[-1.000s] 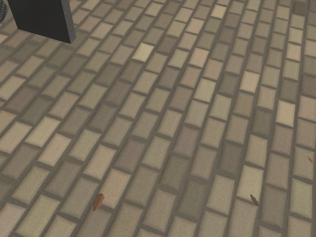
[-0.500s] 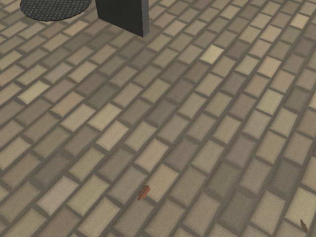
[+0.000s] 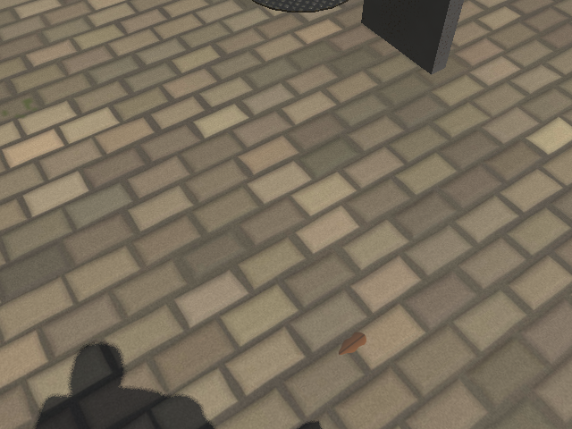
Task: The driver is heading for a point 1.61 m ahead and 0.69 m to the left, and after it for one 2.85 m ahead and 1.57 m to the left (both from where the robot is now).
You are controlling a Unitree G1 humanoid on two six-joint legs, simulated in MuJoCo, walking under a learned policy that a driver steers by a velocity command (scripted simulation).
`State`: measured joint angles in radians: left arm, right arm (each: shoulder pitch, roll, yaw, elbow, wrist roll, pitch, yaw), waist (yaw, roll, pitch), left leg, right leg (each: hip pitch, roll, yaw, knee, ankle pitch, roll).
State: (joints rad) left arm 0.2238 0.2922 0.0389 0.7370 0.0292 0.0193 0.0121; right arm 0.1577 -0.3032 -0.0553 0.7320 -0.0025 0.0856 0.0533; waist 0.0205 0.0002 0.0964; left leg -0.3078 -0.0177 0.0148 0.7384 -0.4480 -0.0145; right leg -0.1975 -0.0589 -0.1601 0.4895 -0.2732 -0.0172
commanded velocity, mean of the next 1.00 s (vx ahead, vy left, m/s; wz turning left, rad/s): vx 0.30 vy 0.00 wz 0.57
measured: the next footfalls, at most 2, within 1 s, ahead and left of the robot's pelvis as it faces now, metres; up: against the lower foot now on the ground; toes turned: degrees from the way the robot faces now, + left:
left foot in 0.06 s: +0.03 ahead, +0.10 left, +0.00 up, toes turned +3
right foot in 0.56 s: +0.38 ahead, -0.02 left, +0.00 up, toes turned +21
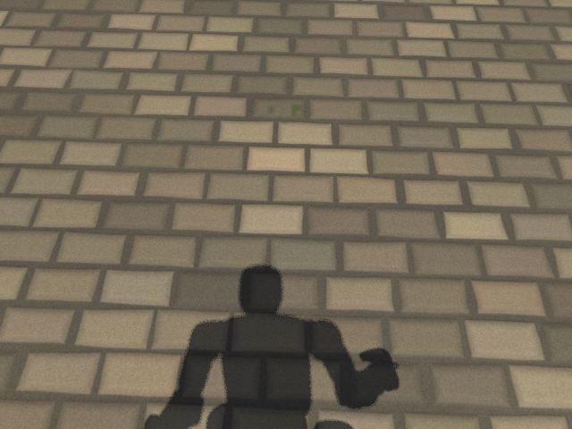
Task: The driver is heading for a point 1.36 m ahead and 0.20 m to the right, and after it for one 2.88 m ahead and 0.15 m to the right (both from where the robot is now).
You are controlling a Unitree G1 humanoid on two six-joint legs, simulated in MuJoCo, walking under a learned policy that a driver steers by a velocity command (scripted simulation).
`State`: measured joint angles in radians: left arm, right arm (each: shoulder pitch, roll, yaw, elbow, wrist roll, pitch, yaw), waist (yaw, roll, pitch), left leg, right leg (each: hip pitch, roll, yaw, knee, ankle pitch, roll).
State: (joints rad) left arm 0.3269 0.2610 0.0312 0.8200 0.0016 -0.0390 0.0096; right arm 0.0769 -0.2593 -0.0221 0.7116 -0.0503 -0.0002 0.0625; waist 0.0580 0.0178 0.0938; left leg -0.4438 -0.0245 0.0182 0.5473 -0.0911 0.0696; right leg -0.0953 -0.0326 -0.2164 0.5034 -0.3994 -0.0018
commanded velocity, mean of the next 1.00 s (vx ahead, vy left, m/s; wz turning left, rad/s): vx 0.28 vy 0.00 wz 0.00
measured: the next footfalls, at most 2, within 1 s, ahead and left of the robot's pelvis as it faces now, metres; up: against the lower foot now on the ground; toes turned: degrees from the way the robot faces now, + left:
right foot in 0.40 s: +0.06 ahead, -0.10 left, +0.00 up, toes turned +0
left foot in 0.82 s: +0.30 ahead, +0.13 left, +0.00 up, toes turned +3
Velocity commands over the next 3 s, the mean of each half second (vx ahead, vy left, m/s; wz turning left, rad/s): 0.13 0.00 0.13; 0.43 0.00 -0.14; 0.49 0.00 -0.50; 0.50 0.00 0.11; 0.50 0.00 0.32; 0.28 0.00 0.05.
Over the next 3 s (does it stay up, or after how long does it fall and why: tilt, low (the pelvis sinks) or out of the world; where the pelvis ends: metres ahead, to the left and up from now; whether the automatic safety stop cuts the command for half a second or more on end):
stays up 1.26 -0.16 0.00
